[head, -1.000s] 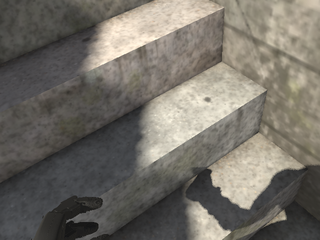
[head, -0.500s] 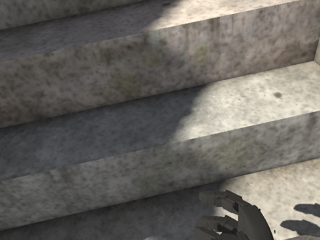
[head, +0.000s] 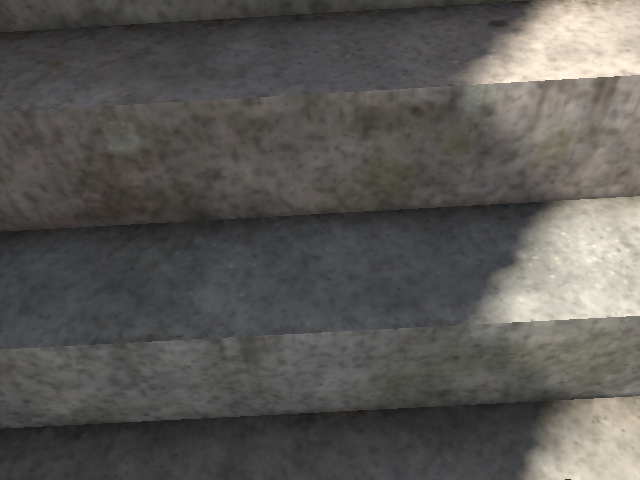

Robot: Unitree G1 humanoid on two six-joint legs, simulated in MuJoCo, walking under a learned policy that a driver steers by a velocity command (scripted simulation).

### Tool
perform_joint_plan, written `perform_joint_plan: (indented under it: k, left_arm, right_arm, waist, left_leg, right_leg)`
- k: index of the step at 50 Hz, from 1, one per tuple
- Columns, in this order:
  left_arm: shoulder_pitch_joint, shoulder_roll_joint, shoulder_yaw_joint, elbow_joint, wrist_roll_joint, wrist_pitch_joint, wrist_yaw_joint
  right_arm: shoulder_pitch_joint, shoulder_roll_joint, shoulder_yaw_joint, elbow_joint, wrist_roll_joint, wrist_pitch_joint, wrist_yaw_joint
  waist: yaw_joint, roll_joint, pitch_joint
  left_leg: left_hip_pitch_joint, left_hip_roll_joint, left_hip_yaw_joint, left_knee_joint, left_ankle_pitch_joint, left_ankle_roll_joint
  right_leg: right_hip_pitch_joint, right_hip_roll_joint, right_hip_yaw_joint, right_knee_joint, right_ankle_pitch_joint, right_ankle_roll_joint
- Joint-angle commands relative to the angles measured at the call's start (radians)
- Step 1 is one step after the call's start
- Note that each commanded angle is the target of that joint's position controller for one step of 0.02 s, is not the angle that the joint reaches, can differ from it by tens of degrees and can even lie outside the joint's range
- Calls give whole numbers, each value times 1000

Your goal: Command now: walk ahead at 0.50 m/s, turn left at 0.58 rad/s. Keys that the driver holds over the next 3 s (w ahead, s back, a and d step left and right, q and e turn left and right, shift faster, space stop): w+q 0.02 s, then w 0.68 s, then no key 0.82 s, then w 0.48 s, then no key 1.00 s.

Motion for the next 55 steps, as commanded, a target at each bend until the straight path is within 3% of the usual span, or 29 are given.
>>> perform_joint_plan:
  k: [1, 2, 4, 8, 10, 13, 14, 18, 19, 21, 29, 33, 34, 35, 36, 37, 38, 39, 40, 41, 42, 43, 45, 46, 48, 49, 51, 53, 55]
  left_arm:
    - [-287, -101, -39, -273, 27, -54, -53]
    - [-239, -113, -54, -292, 31, -51, -47]
    - [-130, -100, -69, -270, 8, -50, -38]
    - [-116, -101, -88, -232, -14, -36, 34]
    - [-136, -87, -89, -223, -19, -25, 62]
    - [-120, -80, -86, -193, -32, -12, 90]
    - [-101, -83, -86, -174, -31, -12, 85]
    - [-101, -74, -83, -155, -17, -4, 71]
    - [-100, -82, -83, -159, -20, 0, 67]
    - [-133, -92, -87, -171, -35, 3, 67]
    - [-76, -40, -87, -172, -34, 11, 56]
    - [3, -8, -87, -148, -37, 23, 57]
    - [75, -1, -83, -118, -48, 35, 56]
    - [176, -7, -81, -74, -18, 49, 48]
    - [216, -33, -76, -8, -3, 59, 36]
    - [218, -69, -80, 23, 5, 61, 26]
    - [184, -99, -96, -6, 56, 47, 22]
    - [156, 16, -77, -86, 108, 26, 28]
    - [130, 126, -31, -127, 88, 35, 31]
    - [58, 110, -22, -171, 45, 49, 46]
    - [38, 109, -10, -183, 15, 44, 52]
    - [-3, 43, -23, -200, 14, 29, 70]
    - [-2, 29, -24, -224, 33, 10, 106]
    - [32, 32, -17, -224, 40, 5, 110]
    - [40, 27, -11, -234, 41, -1, 110]
    - [-9, 24, -12, -244, 40, -4, 105]
    - [-76, 23, -10, -270, 38, 0, 99]
    - [-142, 25, -9, -304, 44, 5, 99]
    - [-143, 14, -11, -355, 32, 10, 107]
  right_arm:
    - [60, -54, -29, 60, 6, 0, 3]
    - [14, 31, -10, 98, 6, -12, 12]
    - [10, 91, 7, 153, -8, -34, 26]
    - [122, 11, -6, 190, -17, -54, 28]
    - [121, 21, 2, 180, -33, -55, 24]
    - [132, -7, 1, 175, -34, -66, 23]
    - [107, -8, 5, 170, -47, -67, 23]
    - [193, -45, 1, 199, -11, -76, 14]
    - [173, -46, 7, 184, -22, -74, 10]
    - [204, -83, -4, 183, -11, -73, -10]
    - [128, -172, -38, 113, 7, -97, -42]
    - [6, -199, -49, 67, 43, -90, -33]
    - [-43, -174, -38, 54, 58, -74, -28]
    - [-120, -127, -18, 31, 78, -56, -26]
    - [-89, -58, 3, 34, 107, -46, -25]
    - [-60, 29, 28, 24, 111, -39, -8]
    - [-62, 134, 51, 3, 79, -49, 13]
    - [182, 176, 33, 45, 75, -67, 19]
    - [231, 97, 26, -1, 82, -70, 9]
    - [163, 21, 13, -10, 75, -71, 1]
    - [84, -36, 4, -42, 49, -61, 5]
    - [-50, -49, -5, -87, 8, -39, 1]
    - [24, -61, -26, -72, 5, -4, -25]
    - [62, -64, -35, -61, 17, 2, -35]
    - [103, -79, -55, -42, 25, 14, -39]
    - [167, -71, -65, -14, 27, 23, -30]
    - [196, -51, -67, -4, 25, 45, -27]
    - [232, -32, -65, 6, 9, 73, -35]
    - [222, 0, -54, 14, -32, 93, -39]
  waist:
    - [34, 70, -77]
    - [97, 38, -7]
    - [142, 38, -2]
    - [93, 88, -1]
    - [69, 91, 20]
    - [35, 152, -8]
    - [36, 151, -35]
    - [-29, 123, -99]
    - [-28, 155, -88]
    - [-51, 157, -54]
    - [1, 125, -78]
    - [66, 134, -114]
    - [101, 156, -98]
    - [157, 108, -72]
    - [137, -40, 0]
    - [86, -156, 50]
    - [50, -186, 45]
    - [-104, -208, -165]
    - [-107, -253, -277]
    - [-79, -183, -193]
    - [-51, -77, -79]
    - [-15, -55, -20]
    - [-35, -114, -13]
    - [-29, -137, -19]
    - [-22, -131, -20]
    - [-60, -130, -23]
    - [-76, -153, 7]
    - [-83, -191, 22]
    - [-27, -230, 33]
  left_leg:
    - [256, 163, -753, -817, -564, -24]
    - [171, 124, -605, -750, -501, -48]
    - [147, 110, -501, -727, -364, -39]
    - [190, 194, -507, -820, -280, -9]
    - [152, 215, -508, -872, -273, 16]
    - [215, 238, -501, -929, -255, 31]
    - [224, 244, -502, -918, -233, 42]
    - [470, 274, -552, -960, -182, 29]
    - [471, 275, -533, -955, -162, 39]
    - [547, 308, -553, -989, -229, 59]
    - [489, 381, -555, -1055, -301, 148]
    - [337, 324, -352, -1068, -244, 113]
    - [292, 289, -277, -1035, -236, 93]
    - [244, 242, -189, -952, -217, 43]
    - [178, 208, -98, -671, -207, 27]
    - [91, 149, -11, -267, -130, 13]
    - [12, 71, -42, 272, 11, -22]
    - [-152, -75, -266, 632, 113, -68]
    - [-166, -37, -299, 650, 225, -121]
    - [-135, 13, -277, 616, 297, -169]
    - [-114, 54, -215, 436, 393, -188]
    - [-48, 66, -223, 455, 443, -202]
    - [32, 35, -203, 460, 508, -204]
    - [68, 25, -199, 432, 519, -197]
    - [167, 20, -201, 368, 575, -181]
    - [247, 8, -128, 304, 626, -176]
    - [362, 21, -81, 69, 618, -155]
    - [460, 49, -57, -216, 602, -117]
    - [492, 84, -43, -561, 545, -76]
  right_leg:
    - [-504, 122, 70, 855, -70, -5]
    - [-541, 107, 43, 888, -45, 5]
    - [-580, 106, 35, 969, 57, 9]
    - [-775, 137, 42, 977, 160, 52]
    - [-833, 163, 24, 1002, 171, 87]
    - [-892, 175, -8, 1025, 163, 113]
    - [-871, 181, -27, 1063, 162, 118]
    - [-915, 180, -51, 982, 117, 114]
    - [-892, 183, -49, 950, 109, 117]
    - [-959, 164, -54, 877, 33, 128]
    - [-713, 61, -66, 597, -105, 155]
    - [-268, 63, -127, 53, -302, 118]
    - [-124, 77, -173, -158, -351, 98]
    - [40, 94, -234, -450, -278, 64]
    - [136, 108, -257, -669, -221, 48]
    - [162, 84, -206, -737, -192, 41]
    - [118, 48, -128, -664, -7, 65]
    - [346, -60, 131, -405, 419, 21]
    - [331, -154, 326, -495, 129, -87]
    - [244, -181, 354, -569, -116, -106]
    - [144, -159, 322, -585, -405, -74]
    - [-14, -161, 362, -581, -544, -62]
    - [-59, -146, 361, -550, -597, -73]
    - [-42, -137, 350, -529, -573, -73]
    - [-58, -118, 352, -483, -549, -66]
    - [-102, -80, 291, -428, -520, -55]
    - [-172, -37, 224, -384, -498, -29]
    - [-200, -23, 187, -311, -388, -27]
    - [-155, -38, 209, -235, -205, -37]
